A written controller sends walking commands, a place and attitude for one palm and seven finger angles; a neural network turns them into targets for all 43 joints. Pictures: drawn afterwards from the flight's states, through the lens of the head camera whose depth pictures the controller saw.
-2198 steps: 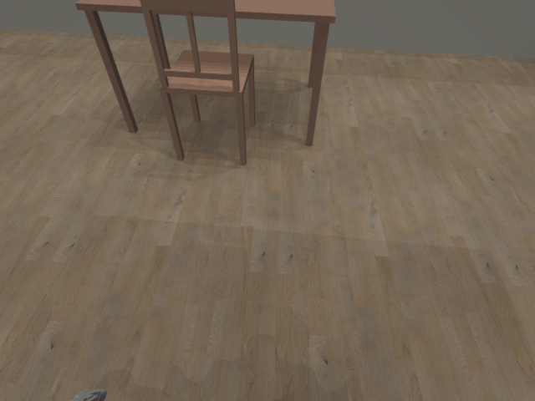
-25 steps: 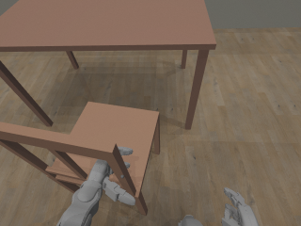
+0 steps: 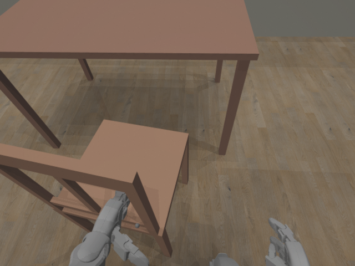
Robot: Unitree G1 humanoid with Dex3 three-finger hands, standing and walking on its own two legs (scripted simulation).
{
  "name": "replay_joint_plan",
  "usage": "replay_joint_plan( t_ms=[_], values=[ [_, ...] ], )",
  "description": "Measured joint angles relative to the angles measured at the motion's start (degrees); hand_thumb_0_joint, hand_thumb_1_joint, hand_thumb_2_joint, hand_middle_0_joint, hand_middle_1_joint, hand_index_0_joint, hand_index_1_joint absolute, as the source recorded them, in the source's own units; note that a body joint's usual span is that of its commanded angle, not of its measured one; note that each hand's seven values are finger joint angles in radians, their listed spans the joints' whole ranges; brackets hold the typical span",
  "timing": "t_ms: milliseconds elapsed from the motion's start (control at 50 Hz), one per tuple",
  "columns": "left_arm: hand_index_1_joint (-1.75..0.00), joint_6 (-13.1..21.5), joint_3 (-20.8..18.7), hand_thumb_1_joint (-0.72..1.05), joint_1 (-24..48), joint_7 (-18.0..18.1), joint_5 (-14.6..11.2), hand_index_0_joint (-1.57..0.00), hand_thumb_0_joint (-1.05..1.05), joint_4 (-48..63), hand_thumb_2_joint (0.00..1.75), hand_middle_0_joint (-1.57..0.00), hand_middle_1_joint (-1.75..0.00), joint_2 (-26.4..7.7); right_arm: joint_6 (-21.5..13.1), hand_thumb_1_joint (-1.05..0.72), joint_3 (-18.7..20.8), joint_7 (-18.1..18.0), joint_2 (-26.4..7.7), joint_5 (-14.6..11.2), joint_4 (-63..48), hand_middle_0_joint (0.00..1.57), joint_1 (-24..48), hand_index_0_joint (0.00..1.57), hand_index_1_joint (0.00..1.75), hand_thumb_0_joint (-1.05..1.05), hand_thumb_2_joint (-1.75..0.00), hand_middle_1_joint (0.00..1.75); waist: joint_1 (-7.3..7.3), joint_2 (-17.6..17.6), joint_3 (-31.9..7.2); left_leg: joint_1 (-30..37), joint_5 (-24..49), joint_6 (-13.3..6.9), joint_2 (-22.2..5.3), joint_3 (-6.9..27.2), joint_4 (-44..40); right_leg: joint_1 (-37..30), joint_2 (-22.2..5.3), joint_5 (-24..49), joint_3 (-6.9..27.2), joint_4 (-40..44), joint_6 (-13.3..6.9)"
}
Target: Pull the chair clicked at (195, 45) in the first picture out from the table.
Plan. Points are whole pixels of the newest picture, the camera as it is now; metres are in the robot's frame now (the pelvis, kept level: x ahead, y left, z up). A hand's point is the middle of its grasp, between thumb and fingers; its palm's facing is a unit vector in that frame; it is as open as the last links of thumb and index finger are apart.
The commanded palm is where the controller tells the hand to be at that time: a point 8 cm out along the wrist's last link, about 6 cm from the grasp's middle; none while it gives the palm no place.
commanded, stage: draw the fingers out of the gap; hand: left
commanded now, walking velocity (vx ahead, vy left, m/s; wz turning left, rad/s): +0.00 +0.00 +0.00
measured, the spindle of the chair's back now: (80, 194) +0.31 +0.26 -0.05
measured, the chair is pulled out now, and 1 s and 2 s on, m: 0.34 0.34 0.34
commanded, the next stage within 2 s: draw the hand back to the body in 0.60 s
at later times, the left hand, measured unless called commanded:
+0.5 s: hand (123, 263) +0.15 +0.11 -0.01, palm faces -0.22 -0.97 -0.09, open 17.5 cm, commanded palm +0.13 +0.16 +0.00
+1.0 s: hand out of the picture +0.13 +0.14 +0.06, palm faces -0.12 -0.99 -0.07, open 17.5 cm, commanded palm +0.09 +0.20 +0.06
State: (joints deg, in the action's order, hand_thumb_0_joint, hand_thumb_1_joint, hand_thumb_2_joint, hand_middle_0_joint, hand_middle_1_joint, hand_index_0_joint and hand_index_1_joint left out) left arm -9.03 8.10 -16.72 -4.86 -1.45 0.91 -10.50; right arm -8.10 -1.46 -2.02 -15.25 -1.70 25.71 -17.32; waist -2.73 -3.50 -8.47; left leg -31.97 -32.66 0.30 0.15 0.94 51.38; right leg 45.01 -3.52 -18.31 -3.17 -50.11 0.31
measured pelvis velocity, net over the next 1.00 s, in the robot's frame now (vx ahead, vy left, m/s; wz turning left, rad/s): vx -0.02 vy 0.02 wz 0.00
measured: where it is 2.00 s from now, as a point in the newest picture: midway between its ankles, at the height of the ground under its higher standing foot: outside the picture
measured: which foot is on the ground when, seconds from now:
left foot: down 0.00-1.00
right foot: down 0.00-1.00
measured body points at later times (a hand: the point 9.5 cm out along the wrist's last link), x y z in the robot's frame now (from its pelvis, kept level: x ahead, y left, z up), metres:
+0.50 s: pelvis +0.00 +0.02 -0.01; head +0.04 +0.01 +0.44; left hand +0.16 +0.17 +0.00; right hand +0.18 -0.21 -0.07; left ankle -0.08 +0.12 -0.69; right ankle +0.06 -0.13 -0.69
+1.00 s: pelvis -0.02 +0.02 -0.04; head +0.02 +0.02 +0.41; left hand +0.13 +0.19 +0.06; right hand +0.17 -0.20 -0.09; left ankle -0.08 +0.13 -0.69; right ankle +0.06 -0.13 -0.69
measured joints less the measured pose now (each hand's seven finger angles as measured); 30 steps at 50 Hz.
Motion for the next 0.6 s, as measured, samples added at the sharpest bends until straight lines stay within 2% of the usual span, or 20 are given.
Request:
replay_joint_plan(
  t_ms=[140,300,600],
  values=[
    [0.0,0.51,1.54,-0.54,-7.89,0.98,0.9,-0.01,-0.01,6.15,0.2,0.0,-0.01,-0.3,-1.38,-0.91,0.08,-0.42,0.6,0.19,-1.05,0.2,-0.62,0.2,0.3,0.01,-0.9,0.3,0.28,0.0,-0.35,-0.99,-1.23,-0.48,0.2,0.16,2.1,0.67,-0.25,-0.83,-0.07,-1.43,0.49],
    [0.0,0.66,2.46,-0.54,-12.7,1.02,1.97,-0.01,-0.01,10.59,0.2,0.0,-0.01,-0.55,-2.36,-0.91,-0.2,-0.82,1.35,0.31,-1.94,0.2,0.01,0.2,0.3,0.01,-0.9,0.3,0.69,0.06,-0.8,-2.07,-2.49,-1.04,0.49,0.35,4.55,1.32,-0.6,-1.56,-0.14,-2.97,1.05],
    [0.0,1.07,4.31,-0.54,-25.23,0.97,4.41,-0.01,-0.01,19.64,0.2,0.0,0.0,-0.26,-1.56,-0.91,0.46,-0.55,2.87,0.22,-5.23,0.2,-0.59,0.2,0.3,0.01,-0.9,0.3,1.34,0.6,-2.45,-2.98,-4.19,-1.74,0.61,-0.18,7.27,2.25,-0.61,-2.51,0.48,-4.96,1.78]
  ],
)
